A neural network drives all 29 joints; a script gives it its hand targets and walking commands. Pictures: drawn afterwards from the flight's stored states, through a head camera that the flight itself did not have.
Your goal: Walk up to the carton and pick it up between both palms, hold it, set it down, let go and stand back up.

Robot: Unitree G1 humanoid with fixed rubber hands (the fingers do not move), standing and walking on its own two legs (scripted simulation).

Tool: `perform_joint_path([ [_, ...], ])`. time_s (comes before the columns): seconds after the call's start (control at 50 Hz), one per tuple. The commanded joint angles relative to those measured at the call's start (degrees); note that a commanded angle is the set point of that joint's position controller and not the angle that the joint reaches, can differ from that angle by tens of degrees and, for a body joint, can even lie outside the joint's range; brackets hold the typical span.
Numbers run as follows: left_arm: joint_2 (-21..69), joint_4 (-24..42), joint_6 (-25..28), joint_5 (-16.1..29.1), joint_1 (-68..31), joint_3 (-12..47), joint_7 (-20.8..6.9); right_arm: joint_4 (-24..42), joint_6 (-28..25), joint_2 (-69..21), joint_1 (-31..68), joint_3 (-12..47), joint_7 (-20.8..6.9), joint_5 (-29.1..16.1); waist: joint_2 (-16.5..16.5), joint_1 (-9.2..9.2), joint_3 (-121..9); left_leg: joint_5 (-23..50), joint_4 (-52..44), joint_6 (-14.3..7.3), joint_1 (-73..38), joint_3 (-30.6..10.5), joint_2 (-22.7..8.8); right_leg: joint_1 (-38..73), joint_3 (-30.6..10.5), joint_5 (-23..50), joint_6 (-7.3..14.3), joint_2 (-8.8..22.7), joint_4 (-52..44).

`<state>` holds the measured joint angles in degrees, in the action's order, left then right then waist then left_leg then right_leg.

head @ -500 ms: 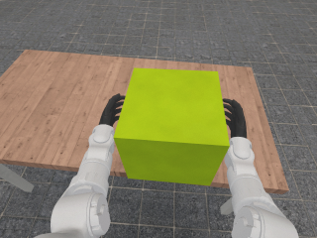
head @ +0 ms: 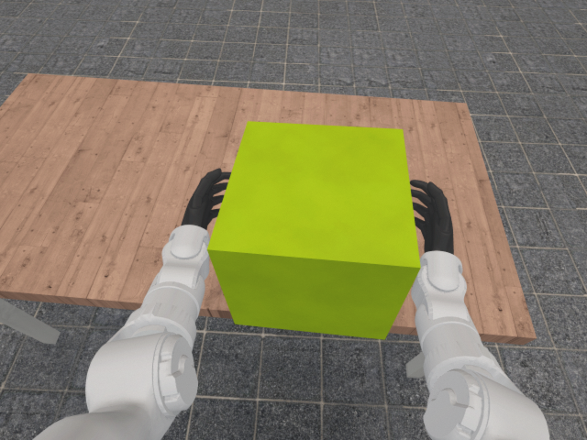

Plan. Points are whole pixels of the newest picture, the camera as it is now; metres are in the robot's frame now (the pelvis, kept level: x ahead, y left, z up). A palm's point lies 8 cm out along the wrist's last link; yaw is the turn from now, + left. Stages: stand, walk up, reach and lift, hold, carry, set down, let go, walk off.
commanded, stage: set down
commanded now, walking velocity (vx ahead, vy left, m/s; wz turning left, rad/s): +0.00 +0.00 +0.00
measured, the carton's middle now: (315, 230) +0.43 -0.02 -0.03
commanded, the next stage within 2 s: none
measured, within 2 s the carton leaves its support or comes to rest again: rests again in 1.82 s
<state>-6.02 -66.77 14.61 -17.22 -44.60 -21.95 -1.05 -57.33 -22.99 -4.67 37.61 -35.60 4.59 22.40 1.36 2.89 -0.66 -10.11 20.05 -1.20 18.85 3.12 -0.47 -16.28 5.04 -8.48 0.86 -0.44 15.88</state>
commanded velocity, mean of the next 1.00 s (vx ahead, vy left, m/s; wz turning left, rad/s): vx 0.00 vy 0.00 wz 0.00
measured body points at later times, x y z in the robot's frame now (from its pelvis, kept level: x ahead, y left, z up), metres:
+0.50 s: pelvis +0.00 +0.00 -0.01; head +0.12 +0.01 +0.43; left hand +0.45 +0.14 -0.01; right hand +0.39 -0.20 -0.01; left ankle -0.01 +0.10 -0.75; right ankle -0.02 -0.11 -0.75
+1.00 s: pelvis +0.00 +0.00 -0.01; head +0.13 +0.00 +0.42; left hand +0.45 +0.14 -0.02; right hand +0.39 -0.19 -0.02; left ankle -0.01 +0.10 -0.75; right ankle -0.02 -0.11 -0.75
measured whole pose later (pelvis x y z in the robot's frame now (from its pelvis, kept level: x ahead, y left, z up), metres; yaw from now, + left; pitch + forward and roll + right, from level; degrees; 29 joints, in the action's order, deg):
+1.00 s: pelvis +0.00 +0.00 -0.01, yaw +0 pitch +21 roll -1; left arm -10.9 -84.3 29.4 -14.3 -53.8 -22.5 -0.2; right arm -65.0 -30.7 -3.7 42.5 -37.7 6.4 22.5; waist -0.8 5.3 -4.9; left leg -11.0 26.6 -0.9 36.6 2.4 -1.2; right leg -33.6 6.4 -9.8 1.5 -0.6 22.5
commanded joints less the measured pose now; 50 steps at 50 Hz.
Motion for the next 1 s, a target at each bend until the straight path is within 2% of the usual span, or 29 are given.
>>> perform_joint_path([
  [0.0,31.5,4.3,6.1,-1.9,-33.1,10.2,-4.0,-1.7,-2.7,-28.7,29.6,16.8,-7.7,5.8,-4.5,0.48,-37.3,27.4,2.0,4.5,-12.2,1.1,-1.4,13.2,0.7,25.0,-1.6,0.4,3.5],
  [0.02,31.4,4.6,6.2,-1.8,-33.7,10.0,-4.0,-1.9,-2.5,-28.9,29.0,16.4,-7.7,5.8,-4.0,0.78,-37.1,26.9,2.0,4.3,-11.5,0.9,-1.5,13.2,0.7,25.5,-1.6,0.4,3.9],
  [0.06,31.3,3.6,6.4,-2.1,-34.5,9.5,-4.1,-3.5,-2.5,-28.6,29.3,14.7,-7.8,6.3,-5.3,1.25,-36.9,25.9,2.3,4.6,-12.0,1.2,-1.5,11.9,0.8,22.8,-1.4,0.5,3.5],
  [0.08,31.3,3.4,6.8,-2.5,-34.8,9.5,-3.9,-2.3,-2.9,-28.4,30.5,14.6,-7.8,6.4,-5.6,0.68,-38.4,26.2,2.5,4.8,-12.4,1.3,-1.5,11.5,0.9,23.3,-1.3,0.3,3.6],
  [0.14,30.6,0.9,7.4,-2.7,-34.3,8.0,-4.0,-1.6,-3.5,-28.6,31.4,15.2,-8.1,7.0,-4.4,0.6,-40.1,26.5,3.1,4.1,-9.7,1.3,-1.4,11.5,0.6,25.7,-1.5,0.7,5.0],
  [0.16,31.3,2.0,8.0,-2.0,-35.9,9.2,-3.7,-2.5,-3.8,-28.8,31.1,15.0,-8.1,7.1,-4.7,1.22,-41.8,27.3,3.1,4.4,-10.1,0.9,-1.5,11.3,1.0,26.1,-1.6,0.4,5.2],
  [0.18,30.5,1.5,8.8,-2.4,-35.2,8.9,-3.7,-2.5,-4.1,-29.0,30.9,15.4,-8.1,7.2,-5.2,0.83,-41.9,28.4,3.7,4.4,-10.5,1.0,-1.6,10.9,0.9,26.6,-1.6,0.6,5.4],
  [0.2,30.7,1.4,9.1,-2.1,-35.4,9.3,-3.6,-2.7,-4.3,-29.4,30.7,15.3,-8.2,7.1,-5.2,1.51,-42.8,28.7,3.8,4.6,-10.9,0.9,-1.6,10.8,1.1,27.4,-1.6,0.4,5.3],
  [0.26,30.0,-0.3,10.1,-2.3,-35.8,8.8,-3.7,-3.6,-4.7,-29.4,30.8,15.4,-8.1,7.2,-4.8,1.41,-43.2,28.1,4.3,4.4,-9.2,0.4,-1.5,10.5,0.6,29.0,-1.5,0.6,6.2],
  [0.34,28.8,-2.8,10.9,-2.6,-36.4,8.3,-3.9,-5.4,-4.6,-29.2,30.7,14.1,-8.2,7.6,-5.0,2.11,-43.0,26.0,4.5,4.2,-7.6,0.4,-1.7,9.0,0.8,27.4,-1.5,0.8,6.5],
  [0.4,28.8,-3.1,12.4,-2.2,-37.4,8.5,-3.9,-5.3,-5.3,-29.6,30.7,14.8,-8.0,8.0,-5.5,2.08,-46.0,27.1,5.1,4.3,-5.2,0.5,-1.3,11.0,0.3,32.1,-1.7,1.2,7.9],
  [0.42,28.8,-4.4,12.5,-2.2,-37.1,8.0,-4.0,-5.3,-5.5,-29.3,31.2,14.8,-8.0,7.9,-5.2,1.79,-45.4,27.1,5.2,4.1,-4.4,0.4,-1.2,10.4,0.2,32.5,-1.9,1.3,8.4],
  [0.44,29.3,-4.7,12.9,-2.1,-36.9,8.7,-4.0,-6.3,-5.8,-29.6,30.5,14.9,-8.0,7.4,-5.6,2.43,-45.9,28.2,5.3,4.2,-5.3,0.3,-1.2,10.0,0.3,33.5,-2.0,1.2,8.5],
  [0.5,28.4,-5.8,14.1,-2.3,-36.4,8.6,-4.1,-6.8,-6.6,-29.8,30.2,16.1,-8.1,7.8,-5.7,1.85,-47.6,29.5,6.2,4.1,-3.8,0.2,-1.3,10.0,0.1,35.5,-1.9,1.3,9.5],
  [0.54,27.9,-7.1,14.5,-2.2,-36.1,8.0,-4.3,-8.1,-6.5,-29.7,29.7,15.9,-8.0,7.7,-5.3,2.31,-46.7,28.2,6.3,3.9,-3.0,-0.3,-1.4,10.5,0.0,35.9,-2.0,1.5,10.0],
  [0.56,27.9,-8.7,14.4,-2.5,-35.1,8.0,-4.5,-7.6,-6.8,-29.0,29.7,16.4,-8.1,7.4,-5.6,1.86,-46.0,28.1,6.2,3.8,-2.2,-0.2,-1.4,9.8,-0.2,35.8,-1.9,1.4,10.1],
  [0.58,28.6,-8.0,14.8,-2.0,-36.0,8.7,-4.5,-8.2,-7.0,-29.0,29.8,15.6,-7.8,7.7,-5.9,2.6,-47.1,28.2,6.5,4.0,-2.4,-0.4,-1.4,9.9,0.0,36.1,-1.8,1.5,10.1],
  [0.6,27.5,-9.1,14.8,-2.3,-35.6,7.8,-4.7,-8.2,-7.0,-28.9,30.1,16.3,-7.7,7.6,-5.3,2.21,-46.3,27.3,6.5,3.6,-0.9,-0.2,-1.4,9.3,-0.3,36.5,-2.1,1.7,10.4],
  [0.62,27.5,-9.3,14.9,-2.2,-35.3,8.2,-4.7,-8.4,-7.3,-29.0,29.8,16.0,-7.7,7.4,-4.4,2.86,-46.4,27.5,6.5,3.6,-1.1,-0.5,-1.3,8.8,-0.1,37.0,-2.1,1.5,10.5],
  [0.66,28.1,-10.3,15.5,-2.2,-35.1,8.4,-4.9,-9.0,-8.1,-29.2,29.7,16.4,-7.6,7.6,-5.5,2.98,-47.8,29.3,7.3,4.1,-1.5,-0.7,-1.3,8.5,0.0,38.4,-1.8,1.5,10.8],
  [0.7,27.2,-11.6,15.9,-1.7,-34.8,8.1,-5.0,-10.0,-8.1,-28.4,29.8,16.6,-7.4,7.1,-4.6,3.02,-45.9,28.7,7.3,3.8,-0.5,-1.3,-1.5,8.2,-0.2,37.9,-2.1,1.5,11.2],
  [0.8,26.4,-13.8,16.9,-1.6,-34.7,8.0,-4.9,-11.0,-8.4,-28.0,29.8,16.7,-7.4,6.8,-5.7,2.56,-46.4,27.6,7.7,4.0,0.0,-1.6,-1.8,6.7,-0.5,35.3,-1.9,1.6,10.9],
  [0.86,25.2,-14.0,17.6,-1.3,-36.2,7.9,-5.1,-12.1,-8.3,-27.8,29.7,15.3,-7.3,6.9,-4.8,3.46,-45.7,25.9,7.6,3.7,0.6,-1.6,-1.8,5.0,-0.4,33.7,-2.0,1.5,10.7],
  [0.88,25.0,-14.6,17.6,-1.8,-35.0,7.4,-5.1,-11.6,-8.4,-27.7,29.2,15.7,-7.2,7.3,-5.5,2.54,-45.9,25.1,7.7,3.8,0.7,-1.2,-1.7,5.0,-0.8,33.0,-1.6,1.5,10.6],
  [0.9,25.3,-15.5,17.3,-2.0,-34.8,7.0,-5.1,-11.8,-8.3,-27.4,29.4,15.3,-7.4,7.4,-4.9,2.57,-45.3,24.5,7.5,3.8,1.2,-1.3,-1.6,4.8,-0.6,32.3,-1.5,1.5,10.6],
  [0.92,25.6,-15.9,17.1,-2.0,-35.1,6.8,-5.3,-12.3,-8.1,-27.4,29.6,15.1,-7.3,7.2,-5.6,2.6,-44.9,24.1,7.9,3.8,1.0,-1.4,-1.8,4.6,-0.6,31.1,-1.6,1.5,10.7],
  [0.94,25.5,-16.2,17.2,-1.7,-35.7,6.9,-5.3,-11.8,-8.1,-26.5,30.0,14.3,-7.1,7.7,-5.6,3.61,-45.4,23.4,7.7,3.9,0.8,-1.3,-1.8,3.4,-0.2,30.4,-1.5,1.3,10.0],
  [0.98,24.5,-15.7,17.3,-2.5,-35.6,6.1,-5.0,-12.8,-7.9,-26.5,29.3,13.5,-7.2,7.8,-6.4,3.06,-45.4,23.5,8.0,3.8,0.0,-1.3,-2.0,1.2,-0.2,27.8,-1.4,1.2,9.9],
])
